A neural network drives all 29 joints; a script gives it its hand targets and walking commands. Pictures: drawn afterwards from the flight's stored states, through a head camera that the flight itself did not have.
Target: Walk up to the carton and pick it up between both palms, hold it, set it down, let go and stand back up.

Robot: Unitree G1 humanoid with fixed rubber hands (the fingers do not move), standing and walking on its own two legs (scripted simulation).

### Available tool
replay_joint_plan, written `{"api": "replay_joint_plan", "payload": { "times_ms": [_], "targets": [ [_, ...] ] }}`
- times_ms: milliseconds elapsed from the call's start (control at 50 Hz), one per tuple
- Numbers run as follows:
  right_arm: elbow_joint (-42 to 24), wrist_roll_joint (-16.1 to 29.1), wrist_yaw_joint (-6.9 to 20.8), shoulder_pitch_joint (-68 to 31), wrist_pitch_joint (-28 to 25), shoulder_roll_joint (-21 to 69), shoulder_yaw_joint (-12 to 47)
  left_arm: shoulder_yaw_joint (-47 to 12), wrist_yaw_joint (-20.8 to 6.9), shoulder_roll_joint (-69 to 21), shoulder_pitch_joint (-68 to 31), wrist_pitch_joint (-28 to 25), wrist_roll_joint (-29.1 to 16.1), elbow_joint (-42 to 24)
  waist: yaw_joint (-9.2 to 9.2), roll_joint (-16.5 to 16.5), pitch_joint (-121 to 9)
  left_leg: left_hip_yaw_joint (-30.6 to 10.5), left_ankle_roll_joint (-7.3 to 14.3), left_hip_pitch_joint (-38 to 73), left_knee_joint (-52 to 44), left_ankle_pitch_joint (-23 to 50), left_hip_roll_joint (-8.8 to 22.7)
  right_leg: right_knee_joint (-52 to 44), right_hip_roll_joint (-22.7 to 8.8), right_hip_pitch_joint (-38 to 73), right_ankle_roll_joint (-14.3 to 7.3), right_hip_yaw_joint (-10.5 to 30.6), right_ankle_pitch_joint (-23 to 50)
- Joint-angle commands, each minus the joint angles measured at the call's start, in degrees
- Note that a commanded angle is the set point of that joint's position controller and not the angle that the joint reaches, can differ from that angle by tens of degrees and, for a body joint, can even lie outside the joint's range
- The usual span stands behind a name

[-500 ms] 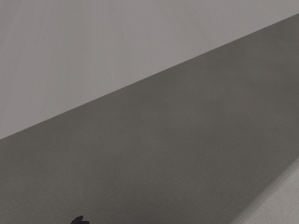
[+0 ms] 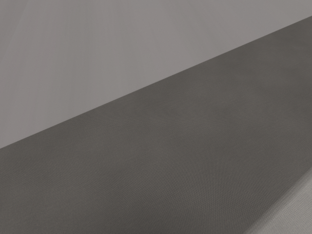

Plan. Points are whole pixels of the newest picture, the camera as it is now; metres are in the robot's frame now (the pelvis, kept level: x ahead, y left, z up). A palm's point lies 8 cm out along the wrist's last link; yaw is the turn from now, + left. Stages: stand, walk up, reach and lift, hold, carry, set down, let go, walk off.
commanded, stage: stand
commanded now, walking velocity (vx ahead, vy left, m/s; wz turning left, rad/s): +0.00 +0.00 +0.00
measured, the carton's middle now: out of the picture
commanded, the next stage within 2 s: walk up in 1.36 s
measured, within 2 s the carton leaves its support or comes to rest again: neither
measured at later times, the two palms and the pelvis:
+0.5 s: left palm out of the picture -0.03 +0.20 -0.15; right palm out of the picture -0.03 -0.21 -0.14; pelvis -0.01 +0.00 +0.00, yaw +0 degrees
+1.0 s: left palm out of the picture -0.06 +0.20 -0.15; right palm out of the picture -0.05 -0.20 -0.14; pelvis -0.02 +0.00 +0.00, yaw +0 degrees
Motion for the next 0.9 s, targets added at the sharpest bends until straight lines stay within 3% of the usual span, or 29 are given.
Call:
{"api": "replay_joint_plan", "payload": {
  "times_ms": [0,40,60,80,120,160,180,220,240,280,320,340,400,500,520,540,580,600,620,640,720,740,800,840,880],
  "targets": [
    [0.1,0.0,-0.4,2.2,-0.7,-4.4,-0.9,0.9,0.2,4.2,2.7,-0.9,0.0,0.0,0.28,0.4,0.2,-3.6,1.7,1.1,-5.3,8.9,3.6,-5.8,-3.8,0.5,-2.2,3.9,9.2],
    [1.5,-0.2,-0.5,3.4,-0.6,-4.0,-0.6,0.9,0.7,3.9,2.8,-1.2,-0.1,1.2,-0.08,1.0,0.2,-3.8,1.5,1.0,-5.7,10.0,4.0,-6.0,-3.8,2.2,-2.2,3.7,9.2],
    [1.7,0.2,-0.4,3.3,-0.7,-3.0,-0.6,0.7,0.7,3.6,2.0,-1.1,0.1,1.6,-0.95,-1.6,1.6,-3.9,1.3,-0.2,-6.0,9.4,4.0,-5.7,-4.0,2.2,-2.2,3.3,10.3],
    [2.6,0.1,-0.8,3.1,-0.6,-4.1,-0.8,0.7,0.8,3.6,3.2,-0.9,0.0,2.3,0.05,-1.4,1.4,-4.0,1.4,0.6,-6.0,9.3,4.0,-6.6,-3.9,1.9,-2.2,3.6,9.7],
    [3.6,0.1,-0.7,4.0,-0.5,-4.5,-0.8,0.2,0.7,2.3,4.8,-0.8,-0.2,3.8,-0.05,1.7,2.2,-4.1,1.1,1.0,-6.6,9.2,4.2,-6.4,-3.9,1.9,-1.8,3.4,9.5],
    [4.2,0.2,-0.6,4.0,-0.3,-3.3,-0.5,0.4,0.7,2.6,2.8,-0.6,-0.3,4.2,-0.43,-1.2,2.8,-4.0,1.1,1.6,-6.8,9.7,4.2,-6.3,-3.5,1.3,-2.0,3.1,9.1],
    [4.7,0.2,-0.9,3.8,-0.4,-3.5,-0.6,0.1,0.8,1.6,3.0,-0.8,-0.2,4.4,-0.11,0.5,2.8,-3.8,1.1,2.4,-6.5,9.1,4.0,-7.3,-3.8,0.8,-1.7,3.6,8.7],
    [5.1,0.3,-0.7,3.9,-0.2,-2.1,-0.3,0.2,0.6,2.4,3.4,-0.7,-0.4,5.4,-0.2,-1.8,3.7,-3.5,0.8,2.6,-6.4,7.1,3.7,-8.0,-3.2,-1.1,-1.6,3.8,5.4],
    [5.0,-0.1,-0.8,3.9,-0.2,-2.6,-0.5,0.6,0.9,3.3,3.1,-0.7,0.0,5.6,-0.44,-0.1,3.8,-3.8,0.9,0.8,-6.8,6.8,4.1,-7.6,-3.6,0.3,-1.6,3.5,6.1],
    [6.2,0.0,-0.8,4.7,-0.1,-2.2,-0.3,0.6,0.9,3.1,2.7,-0.6,0.0,6.0,-0.55,-0.6,2.1,-3.7,1.1,0.9,-7.3,6.1,3.7,-7.3,-3.4,2.1,-1.7,3.4,6.1],
    [6.1,-0.1,-1.1,3.9,-0.2,-3.6,-0.5,0.6,0.9,2.4,3.8,-0.5,0.1,6.8,-0.25,1.5,3.1,-3.4,1.1,2.3,-7.7,6.2,4.1,-8.0,-3.5,0.1,-1.7,3.8,5.6],
    [6.1,0.1,-1.0,3.8,-0.2,-2.7,-0.4,0.0,0.9,0.6,3.0,-0.5,0.0,6.9,-0.4,0.3,2.8,-4.2,1.2,0.2,-7.7,5.5,4.3,-7.6,-3.5,2.0,-1.6,3.3,6.4],
    [6.9,0.1,-1.3,3.9,0.0,-1.0,0.3,-0.1,0.9,0.3,4.2,-0.3,-0.2,7.6,0.71,1.1,4.3,-3.4,0.9,0.7,-7.6,5.1,4.1,-7.7,-3.6,0.7,-1.6,3.7,5.9],
    [6.9,0.1,-1.1,4.2,0.1,-2.0,0.1,-0.5,1.1,-0.1,5.1,-0.1,0.0,9.0,0.04,-0.9,4.4,-4.2,0.8,1.5,-8.1,3.4,4.3,-8.1,-2.7,-0.6,-1.6,3.3,3.9],
    [7.1,-0.2,-1.1,3.9,0.3,-2.3,0.0,-0.6,1.1,-0.6,4.8,0.0,0.2,9.0,0.09,2.8,5.0,-4.0,0.8,-1.2,-8.8,1.6,4.2,-8.1,-3.3,0.5,-1.3,3.2,4.3],
    [7.0,0.0,-1.0,4.4,0.4,-1.6,0.2,-0.6,1.0,-0.2,4.4,0.0,0.1,8.6,-0.2,0.6,4.9,-4.1,0.7,-1.3,-8.8,1.3,4.0,-8.4,-3.4,0.3,-1.5,3.6,2.6],
    [7.8,-0.2,-1.4,4.8,0.4,-1.9,0.1,0.1,0.9,2.0,5.3,-0.3,-0.1,8.7,0.28,1.2,2.4,-3.8,0.8,1.6,-8.4,1.4,3.9,-9.0,-3.2,-0.6,-1.4,3.9,1.3],
    [6.9,-0.2,-1.0,4.3,0.3,-1.0,0.2,0.1,0.9,2.3,4.7,-0.2,-0.1,9.0,-0.23,-0.3,3.3,-3.8,0.9,0.5,-8.1,1.3,3.8,-8.7,-3.0,-1.1,-1.4,3.7,1.3],
    [7.5,-0.2,-1.2,5.6,0.2,-0.9,0.2,-0.3,0.9,0.7,3.9,-0.4,0.2,8.7,-0.63,1.3,4.3,-3.5,0.8,0.2,-7.8,2.3,3.5,-8.4,-3.6,-0.6,-1.7,4.4,2.4],
    [7.5,0.0,-1.1,4.5,0.4,-0.4,0.4,-0.5,0.9,-0.1,4.2,-0.2,0.1,9.0,-0.04,-0.6,4.0,-3.3,0.7,0.1,-7.9,2.1,3.6,-8.6,-3.4,-1.6,-1.5,3.9,1.3],
    [7.7,0.0,-1.2,5.8,0.5,-1.1,0.3,-0.6,1.0,-0.5,4.8,0.1,0.3,9.2,-0.28,-0.5,6.1,-3.6,0.6,-0.9,-8.5,0.5,4.0,-8.6,-3.2,-1.6,-1.0,3.7,1.5],
    [7.2,0.0,-1.1,5.5,0.4,-0.5,0.5,-0.6,1.0,-0.6,5.5,0.0,0.0,9.4,-0.2,1.6,5.0,-3.6,0.5,-0.7,-8.0,1.8,3.9,-8.2,-3.2,-1.6,-1.2,4.1,1.9],
    [7.3,-0.1,-1.0,5.6,0.3,-1.0,0.5,-0.4,1.0,0.5,6.3,-0.1,0.2,9.6,0.29,-0.3,5.0,-4.3,0.8,-1.1,-8.4,1.4,4.0,-8.6,-3.2,-0.8,-1.4,4.0,1.4],
    [7.4,0.0,-1.2,7.2,0.1,-2.1,0.1,-0.6,0.9,-0.6,5.7,-0.2,0.3,9.4,-0.55,-1.5,4.6,-4.2,0.7,-0.6,-8.1,2.7,4.0,-8.8,-3.3,-1.1,-1.3,3.8,1.9],
    [6.6,0.0,-1.1,5.1,0.2,-1.1,0.4,-0.1,0.9,1.3,6.8,0.0,0.0,9.6,0.45,-1.2,4.5,-4.4,1.0,-1.1,-9.0,-0.2,4.1,-8.8,-2.8,-1.8,-1.3,3.8,-0.4]
  ]
}}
